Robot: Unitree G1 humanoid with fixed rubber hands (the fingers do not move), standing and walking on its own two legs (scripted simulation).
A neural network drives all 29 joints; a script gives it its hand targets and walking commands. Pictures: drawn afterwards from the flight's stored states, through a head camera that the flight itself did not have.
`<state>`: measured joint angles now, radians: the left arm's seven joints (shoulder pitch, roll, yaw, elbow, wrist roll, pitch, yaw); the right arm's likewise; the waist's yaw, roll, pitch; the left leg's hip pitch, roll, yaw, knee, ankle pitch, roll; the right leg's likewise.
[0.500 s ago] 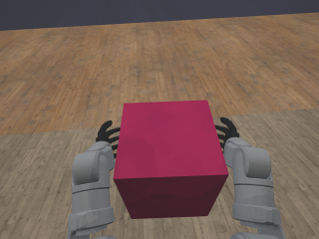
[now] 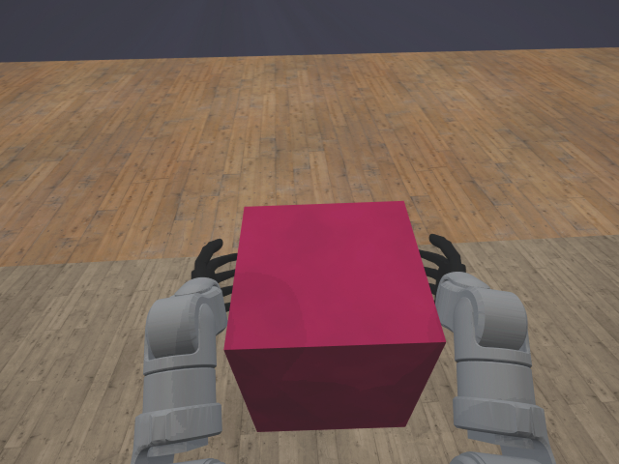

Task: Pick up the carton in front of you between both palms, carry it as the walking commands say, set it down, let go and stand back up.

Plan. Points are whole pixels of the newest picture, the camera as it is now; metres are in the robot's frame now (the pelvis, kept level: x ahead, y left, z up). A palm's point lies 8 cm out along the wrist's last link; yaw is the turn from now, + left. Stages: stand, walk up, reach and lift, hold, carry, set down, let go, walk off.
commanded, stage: carry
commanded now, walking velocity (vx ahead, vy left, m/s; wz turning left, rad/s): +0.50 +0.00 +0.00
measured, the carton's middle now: (327, 320) +0.33 +0.00 +0.05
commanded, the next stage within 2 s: none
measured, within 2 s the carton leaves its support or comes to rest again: neither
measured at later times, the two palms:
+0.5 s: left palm (262, 221) +0.55 +0.12 +0.04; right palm (422, 217) +0.57 -0.18 +0.04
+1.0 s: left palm (270, 144) +0.88 +0.13 +0.03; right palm (390, 145) +0.87 -0.17 +0.03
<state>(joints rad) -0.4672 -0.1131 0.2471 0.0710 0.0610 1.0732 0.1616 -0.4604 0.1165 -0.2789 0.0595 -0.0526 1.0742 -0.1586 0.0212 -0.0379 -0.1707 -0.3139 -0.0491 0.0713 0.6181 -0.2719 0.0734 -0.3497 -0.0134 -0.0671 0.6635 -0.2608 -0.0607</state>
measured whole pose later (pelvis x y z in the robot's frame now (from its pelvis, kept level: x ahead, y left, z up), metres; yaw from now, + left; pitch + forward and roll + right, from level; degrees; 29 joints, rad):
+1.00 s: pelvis +0.55 -0.02 -0.09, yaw +0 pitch +3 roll +0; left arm -0.45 -0.06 0.20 -0.02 -0.01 1.03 0.17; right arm -0.43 0.12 -0.22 -0.05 -0.06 1.03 -0.18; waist 0.00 -0.02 -0.09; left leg -0.48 -0.07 0.13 0.60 -0.07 0.13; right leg -0.29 0.07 -0.01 1.26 -0.52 -0.06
